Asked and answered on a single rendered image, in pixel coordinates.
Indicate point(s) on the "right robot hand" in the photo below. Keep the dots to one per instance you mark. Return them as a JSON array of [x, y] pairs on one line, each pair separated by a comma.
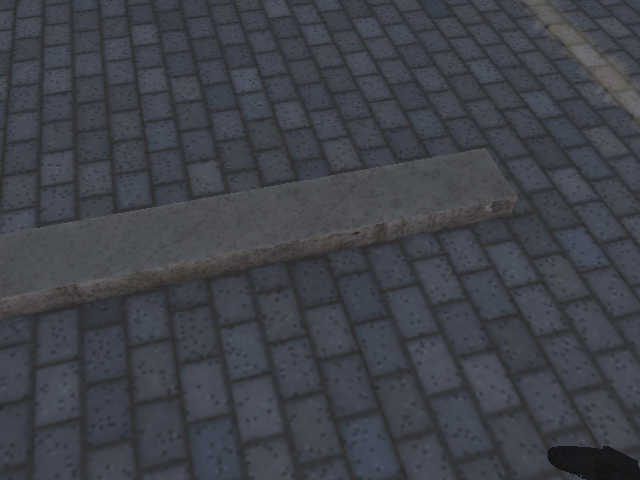
[[594, 463]]

